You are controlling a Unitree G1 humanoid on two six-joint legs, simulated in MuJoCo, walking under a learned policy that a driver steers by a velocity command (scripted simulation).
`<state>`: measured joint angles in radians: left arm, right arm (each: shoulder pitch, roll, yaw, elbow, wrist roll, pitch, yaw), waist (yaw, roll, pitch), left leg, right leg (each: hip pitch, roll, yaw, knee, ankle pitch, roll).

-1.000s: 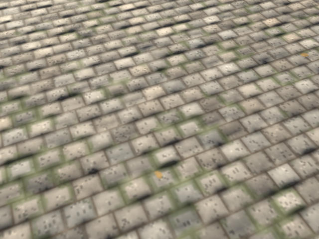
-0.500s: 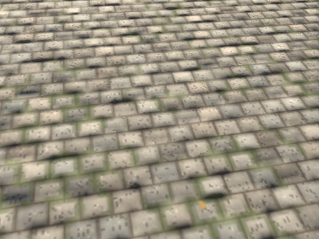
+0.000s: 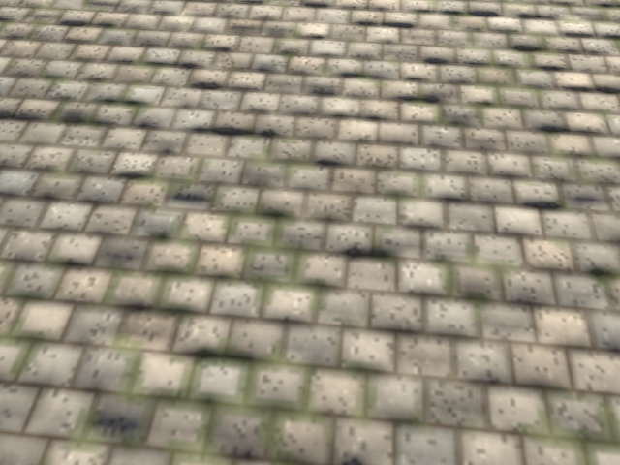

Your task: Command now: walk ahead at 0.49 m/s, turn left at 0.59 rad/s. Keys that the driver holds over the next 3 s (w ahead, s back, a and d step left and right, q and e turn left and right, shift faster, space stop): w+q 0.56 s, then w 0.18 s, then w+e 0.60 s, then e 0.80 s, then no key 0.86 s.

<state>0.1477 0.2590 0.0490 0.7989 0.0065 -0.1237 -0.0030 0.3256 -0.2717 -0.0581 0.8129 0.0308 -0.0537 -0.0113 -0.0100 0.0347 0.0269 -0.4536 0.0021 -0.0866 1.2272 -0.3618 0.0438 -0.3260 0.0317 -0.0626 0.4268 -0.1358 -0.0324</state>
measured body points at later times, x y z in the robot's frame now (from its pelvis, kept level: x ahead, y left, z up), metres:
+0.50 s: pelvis +0.26 +0.09 -0.01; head +0.31 +0.12 +0.44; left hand +0.29 +0.39 -0.13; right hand +0.49 -0.12 -0.10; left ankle +0.31 +0.18 -0.74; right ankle +0.20 -0.09 -0.63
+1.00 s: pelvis +0.56 +0.14 -0.01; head +0.59 +0.14 +0.44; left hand +0.62 +0.44 -0.10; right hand +0.73 -0.09 -0.13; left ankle +0.38 +0.21 -0.64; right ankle +0.65 +0.09 -0.74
